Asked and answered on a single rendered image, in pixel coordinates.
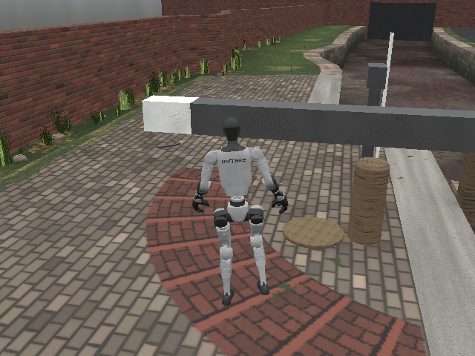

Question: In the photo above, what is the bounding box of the left robot foot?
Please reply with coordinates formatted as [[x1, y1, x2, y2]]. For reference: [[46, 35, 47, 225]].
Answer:
[[222, 286, 235, 306]]

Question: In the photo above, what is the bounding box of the robot right hand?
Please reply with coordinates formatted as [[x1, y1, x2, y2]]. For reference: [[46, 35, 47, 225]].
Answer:
[[272, 195, 288, 214]]

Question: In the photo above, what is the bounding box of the robot right forearm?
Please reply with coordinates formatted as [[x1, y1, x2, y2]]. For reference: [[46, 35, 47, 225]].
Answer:
[[268, 175, 285, 201]]

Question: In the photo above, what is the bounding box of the robot left hand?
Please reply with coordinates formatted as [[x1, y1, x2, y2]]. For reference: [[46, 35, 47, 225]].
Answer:
[[192, 200, 209, 212]]

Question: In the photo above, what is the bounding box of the robot head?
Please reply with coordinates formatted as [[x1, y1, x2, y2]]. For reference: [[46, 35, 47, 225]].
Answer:
[[221, 116, 246, 152]]

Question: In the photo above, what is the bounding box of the right robot upper arm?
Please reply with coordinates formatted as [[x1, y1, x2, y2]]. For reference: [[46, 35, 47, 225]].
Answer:
[[249, 148, 274, 187]]

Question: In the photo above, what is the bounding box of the left robot upper arm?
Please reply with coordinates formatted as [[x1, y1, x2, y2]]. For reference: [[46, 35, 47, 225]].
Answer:
[[199, 150, 218, 191]]

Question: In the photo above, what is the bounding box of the robot left forearm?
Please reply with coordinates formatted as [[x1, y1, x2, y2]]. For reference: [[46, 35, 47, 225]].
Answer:
[[194, 179, 206, 202]]

